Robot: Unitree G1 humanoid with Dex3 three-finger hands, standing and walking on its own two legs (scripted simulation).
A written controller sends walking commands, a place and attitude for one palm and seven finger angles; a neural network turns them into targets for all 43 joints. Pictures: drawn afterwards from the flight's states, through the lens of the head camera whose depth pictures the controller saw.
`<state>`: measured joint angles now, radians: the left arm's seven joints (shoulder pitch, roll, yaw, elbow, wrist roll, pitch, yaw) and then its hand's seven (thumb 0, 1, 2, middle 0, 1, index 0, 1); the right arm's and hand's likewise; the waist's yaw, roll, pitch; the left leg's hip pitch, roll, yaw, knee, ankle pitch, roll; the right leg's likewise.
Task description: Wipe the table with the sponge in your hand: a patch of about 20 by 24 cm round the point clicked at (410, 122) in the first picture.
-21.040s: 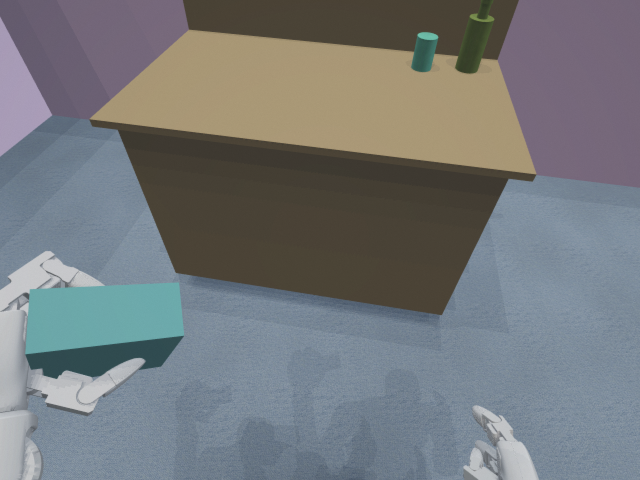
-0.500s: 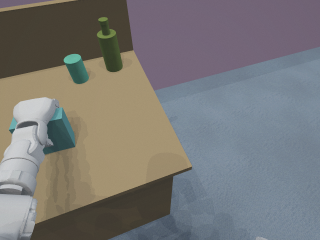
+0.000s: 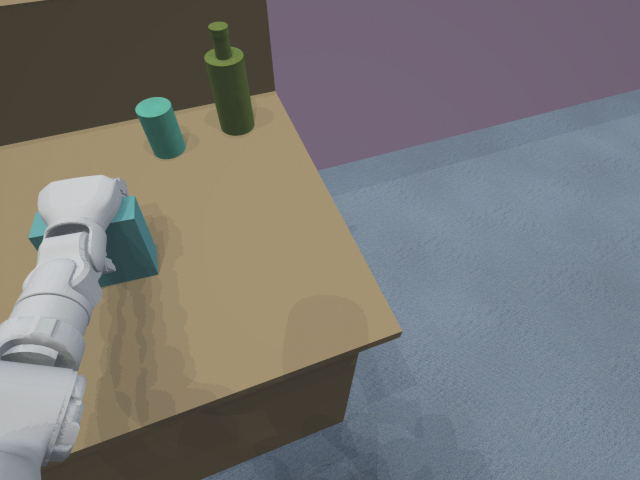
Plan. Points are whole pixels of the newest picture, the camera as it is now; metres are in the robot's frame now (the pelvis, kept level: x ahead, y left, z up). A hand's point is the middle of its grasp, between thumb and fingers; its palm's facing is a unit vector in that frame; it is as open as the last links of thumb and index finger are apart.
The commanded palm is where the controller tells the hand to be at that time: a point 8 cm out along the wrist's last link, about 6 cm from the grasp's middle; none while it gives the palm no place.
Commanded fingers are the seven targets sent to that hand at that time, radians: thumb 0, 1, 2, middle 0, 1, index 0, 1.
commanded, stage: slide across to the middle lane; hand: left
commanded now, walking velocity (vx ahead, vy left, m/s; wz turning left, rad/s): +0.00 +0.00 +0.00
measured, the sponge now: (106, 254) +0.40 +0.32 +0.02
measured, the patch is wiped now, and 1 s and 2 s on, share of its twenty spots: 0.55 0.65 0.80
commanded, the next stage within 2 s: wipe back along the middle lane in 0.40 s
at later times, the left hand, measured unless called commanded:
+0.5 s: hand (145, 218) +0.44 +0.26 +0.06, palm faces -0.08 +0.01 -1.00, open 9.7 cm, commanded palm +0.42 +0.24 +0.11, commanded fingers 0.00 0.10 1.30 -1.20 -1.60 -1.20 -1.60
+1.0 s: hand (159, 239) +0.40 +0.23 +0.06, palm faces -0.05 -0.01 -1.00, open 9.7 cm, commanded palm +0.37 +0.22 +0.09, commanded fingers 0.00 0.10 1.30 -1.20 -1.60 -1.20 -1.60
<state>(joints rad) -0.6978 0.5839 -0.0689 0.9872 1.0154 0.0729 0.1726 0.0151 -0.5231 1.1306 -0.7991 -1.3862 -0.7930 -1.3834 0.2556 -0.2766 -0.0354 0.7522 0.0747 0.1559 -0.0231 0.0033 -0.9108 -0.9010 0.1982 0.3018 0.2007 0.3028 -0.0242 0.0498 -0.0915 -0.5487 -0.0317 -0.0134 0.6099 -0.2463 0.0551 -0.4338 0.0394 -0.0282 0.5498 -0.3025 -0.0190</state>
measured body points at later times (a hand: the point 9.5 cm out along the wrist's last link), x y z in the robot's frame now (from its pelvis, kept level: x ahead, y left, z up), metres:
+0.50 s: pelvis +0.02 +0.00 +0.00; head +0.06 -0.01 +0.45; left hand +0.44 +0.26 +0.11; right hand +0.13 -0.26 -0.13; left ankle +0.03 +0.08 -0.73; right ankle -0.02 -0.11 -0.73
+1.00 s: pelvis +0.03 -0.02 +0.01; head +0.04 -0.04 +0.46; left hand +0.40 +0.23 +0.11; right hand +0.18 -0.27 -0.11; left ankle +0.03 +0.08 -0.73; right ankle -0.02 -0.11 -0.73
